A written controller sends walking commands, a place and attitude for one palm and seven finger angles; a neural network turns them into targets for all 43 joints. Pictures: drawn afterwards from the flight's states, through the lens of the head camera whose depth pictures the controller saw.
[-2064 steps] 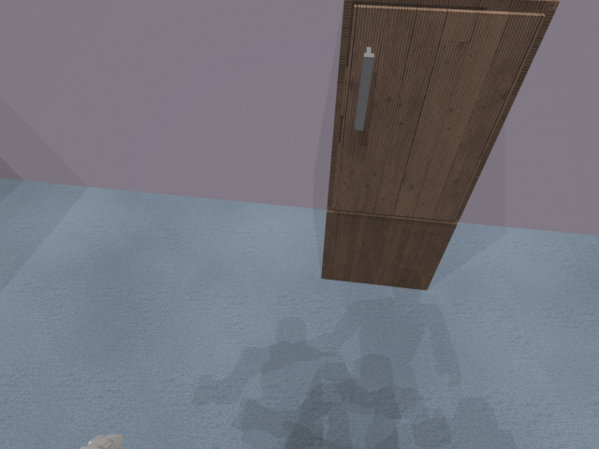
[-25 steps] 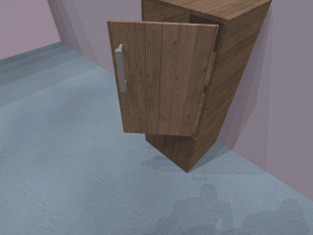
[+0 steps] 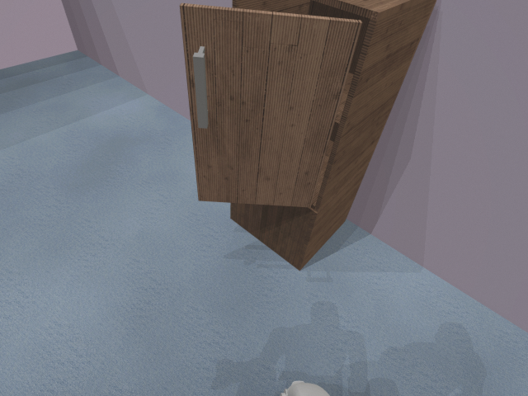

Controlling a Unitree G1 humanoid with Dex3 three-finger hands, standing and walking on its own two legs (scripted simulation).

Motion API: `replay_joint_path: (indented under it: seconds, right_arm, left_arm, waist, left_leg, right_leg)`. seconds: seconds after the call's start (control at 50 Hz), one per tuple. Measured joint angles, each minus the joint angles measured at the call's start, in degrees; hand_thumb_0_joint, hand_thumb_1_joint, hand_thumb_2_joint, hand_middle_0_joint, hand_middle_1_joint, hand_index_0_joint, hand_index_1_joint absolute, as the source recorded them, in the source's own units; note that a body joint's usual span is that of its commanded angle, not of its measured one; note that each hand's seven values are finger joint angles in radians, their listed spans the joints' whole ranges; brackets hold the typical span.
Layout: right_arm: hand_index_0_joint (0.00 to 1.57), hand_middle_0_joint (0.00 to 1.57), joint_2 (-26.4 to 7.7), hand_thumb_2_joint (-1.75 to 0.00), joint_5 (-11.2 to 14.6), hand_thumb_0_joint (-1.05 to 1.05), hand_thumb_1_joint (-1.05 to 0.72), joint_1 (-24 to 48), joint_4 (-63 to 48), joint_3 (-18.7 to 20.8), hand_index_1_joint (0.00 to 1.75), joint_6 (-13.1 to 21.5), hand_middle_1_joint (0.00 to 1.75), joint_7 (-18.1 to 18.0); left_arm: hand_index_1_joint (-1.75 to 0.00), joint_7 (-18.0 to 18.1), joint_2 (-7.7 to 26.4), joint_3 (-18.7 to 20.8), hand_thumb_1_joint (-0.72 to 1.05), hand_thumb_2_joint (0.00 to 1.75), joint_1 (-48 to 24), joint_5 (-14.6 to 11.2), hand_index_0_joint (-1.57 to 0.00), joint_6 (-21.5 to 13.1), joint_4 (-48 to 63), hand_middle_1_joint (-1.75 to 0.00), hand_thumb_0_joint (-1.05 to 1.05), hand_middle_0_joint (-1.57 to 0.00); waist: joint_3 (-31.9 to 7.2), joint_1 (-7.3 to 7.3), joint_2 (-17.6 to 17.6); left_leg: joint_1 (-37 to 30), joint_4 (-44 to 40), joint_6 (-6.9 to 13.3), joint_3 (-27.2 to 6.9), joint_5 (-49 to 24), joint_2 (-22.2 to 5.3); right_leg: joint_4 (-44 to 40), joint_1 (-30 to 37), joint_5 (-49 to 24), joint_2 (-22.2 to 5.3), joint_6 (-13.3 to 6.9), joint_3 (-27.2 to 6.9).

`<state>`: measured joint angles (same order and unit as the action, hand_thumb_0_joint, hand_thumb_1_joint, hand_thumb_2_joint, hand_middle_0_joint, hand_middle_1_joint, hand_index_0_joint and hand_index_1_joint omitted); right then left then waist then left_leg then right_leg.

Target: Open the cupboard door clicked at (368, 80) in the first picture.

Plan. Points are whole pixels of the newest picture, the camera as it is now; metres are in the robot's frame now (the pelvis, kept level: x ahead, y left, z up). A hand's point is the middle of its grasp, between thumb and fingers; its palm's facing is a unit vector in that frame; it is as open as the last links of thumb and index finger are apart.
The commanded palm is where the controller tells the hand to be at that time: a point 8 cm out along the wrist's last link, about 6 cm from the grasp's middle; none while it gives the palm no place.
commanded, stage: come to a stop and stand still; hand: left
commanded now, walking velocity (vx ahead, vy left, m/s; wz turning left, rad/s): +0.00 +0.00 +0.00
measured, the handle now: (202, 88) +0.75 +0.18 +0.10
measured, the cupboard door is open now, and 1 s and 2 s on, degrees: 40 40 40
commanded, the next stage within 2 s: look again from close up in 1.02 s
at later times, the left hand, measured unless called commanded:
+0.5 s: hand out of the picture -0.02 +0.15 -0.16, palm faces +0.01 -0.98 -0.18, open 7.3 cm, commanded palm none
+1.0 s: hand out of the picture -0.03 +0.13 -0.15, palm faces +0.01 -0.98 -0.17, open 7.4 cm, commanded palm none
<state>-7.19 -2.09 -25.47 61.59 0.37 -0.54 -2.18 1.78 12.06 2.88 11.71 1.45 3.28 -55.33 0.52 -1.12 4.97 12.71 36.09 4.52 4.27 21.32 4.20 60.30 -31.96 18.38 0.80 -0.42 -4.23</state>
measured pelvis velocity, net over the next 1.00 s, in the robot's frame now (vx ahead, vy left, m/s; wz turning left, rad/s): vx -0.02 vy -0.03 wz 0.00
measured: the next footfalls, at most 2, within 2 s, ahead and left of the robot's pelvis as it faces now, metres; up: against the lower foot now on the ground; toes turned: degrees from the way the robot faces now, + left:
right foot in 0.16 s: +0.01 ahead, -0.13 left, +0.00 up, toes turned +1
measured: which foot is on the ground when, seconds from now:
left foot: down 0.00-1.00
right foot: up 0.00-0.14, down 0.16-1.00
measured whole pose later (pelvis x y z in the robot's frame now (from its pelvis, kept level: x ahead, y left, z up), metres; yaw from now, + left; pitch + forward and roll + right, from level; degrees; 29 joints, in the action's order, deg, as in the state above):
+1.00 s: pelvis -0.02 -0.03 +0.02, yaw +0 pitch -1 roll +0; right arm -8.3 -0.7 -15.8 65.1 -0.7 1.1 -1.5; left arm 1.6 7.9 -1.4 17.3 0.4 -1.1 -63.5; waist 1.7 0.1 0.0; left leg 10.4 23.4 1.0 2.6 12.0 0.6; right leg 24.9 -9.9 13.9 1.3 -1.6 -0.5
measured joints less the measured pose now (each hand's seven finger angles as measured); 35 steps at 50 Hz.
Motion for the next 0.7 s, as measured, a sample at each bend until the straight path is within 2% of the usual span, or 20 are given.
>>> replay_joint_path:
  seconds: [0.04,0.1,0.16,0.18,0.26,0.38,0.5,0.7]
  right_arm:
    - [0.2,0.2,1.0,-0.9,0.0,0.0,-0.91,-0.7,0.88,-0.63,0.3,0.32,0.3,0.12]
    - [0.2,0.2,2.16,-0.89,0.07,0.0,-0.91,-0.07,1.09,-1.21,0.3,0.94,0.3,0.11]
    - [0.2,0.2,2.95,-0.89,0.65,0.0,-0.9,1.55,0.63,-1.41,0.3,1.8,0.3,0.23]
    - [0.2,0.2,2.81,-0.89,0.92,0.0,-0.9,2.84,0.71,-1.37,0.3,1.96,0.3,0.3]
    - [0.2,0.2,2.29,-0.89,0.91,0.01,-0.91,6.07,0.54,-1.21,0.3,2.36,0.3,0.25]
    - [0.2,0.2,-0.45,-0.89,1.21,0.02,-0.92,7.94,1.7,-0.36,0.3,1.78,0.3,0.48]
    - [0.2,0.2,-2.46,-0.9,1.29,0.01,-0.91,9.82,1.46,-0.06,0.3,1.51,0.3,0.61]
    - [0.2,0.2,-2.48,-0.9,1.48,0.0,-0.91,11.01,1.91,-0.59,0.3,1.53,0.3,0.74]
  left_arm:
    - [-0.3,-0.3,-0.7,-0.46,0.91,0.9,-0.43,-0.16,-0.2,-0.63,0.34,-0.3,0.01,-0.2]
    - [-0.3,-0.52,-1.72,-1.07,0.91,0.9,-0.43,-0.68,-0.2,-1.56,0.2,-0.3,0.01,-0.2]
    - [-0.3,-0.3,-2.28,-1.67,0.91,0.9,0.04,-1.19,-0.2,-2.73,-1.07,-0.3,0.01,-0.2]
    - [-0.3,0.02,-2.81,-1.8,0.91,0.9,-0.04,-1.31,-0.2,-3.08,-1.97,-0.3,0.01,-0.2]
    - [-0.3,0.62,-2.79,-2.33,0.94,0.9,0.38,-1.31,-0.2,-3.47,-3.92,-0.3,0.0,-0.2]
    - [-0.3,0.3,-2.84,-2.92,0.94,0.9,2.64,-0.96,-0.2,-2.95,-5.7,-0.3,0.0,-0.2]
    - [-0.3,-0.16,-3.65,-3.77,0.92,0.9,5.2,-0.83,-0.2,-3.06,-7.26,-0.3,0.01,-0.2]
    - [-0.3,-0.49,-4.72,-4.55,0.91,0.9,7.32,-0.89,-0.2,-3.67,-8.88,-0.3,0.01,-0.2]
  waist:
    - [-0.19,-0.08,-1.51]
    - [0.06,-0.2,-3.31]
    - [0.35,-0.23,-3.47]
    - [0.99,-0.22,-4.24]
    - [2.27,-0.97,-5.16]
    - [1.49,0.47,-5.08]
    - [1.13,1.13,-4.79]
    - [1.64,1.63,-4.62]
  left_leg:
    - [-0.44,-3.73,0.12,-1.02,-2.5,-0.19]
    - [-0.38,-7.42,0.02,-1.63,-5.07,-0.84]
    - [0.94,-7.7,-0.51,-0.73,-5.6,-0.86]
    - [1.11,-7.48,-0.74,-0.44,-5.54,-1.54]
    - [-0.12,-9.66,-1.15,-0.67,-7.26,-2.0]
    - [-1.84,-10.6,-1.48,-0.68,-7.84,-1.99]
    - [-2.18,-11.7,-1.91,-0.73,-8.84,-2.25]
    - [-1.96,-12.73,-2.76,-1.18,-9.8,-3.02]
  right_leg:
    - [-3.55,3.66,0.38,-0.6,0.06,1.15]
    - [-16.82,11.68,3.02,-1.47,0.08,3.1]
    - [-31.35,19.38,-1.86,-2.21,0.1,2.93]
    - [-32.76,19.76,-2.0,-1.61,0.59,2.68]
    - [-33.6,20.34,-3.22,-1.15,1.19,2.9]
    - [-33.4,21.51,-3.22,-1.13,0.81,2.89]
    - [-33.96,21.58,-3.95,-0.85,0.39,2.94]
    - [-35.17,21.48,-4.91,-0.09,-0.4,3.38]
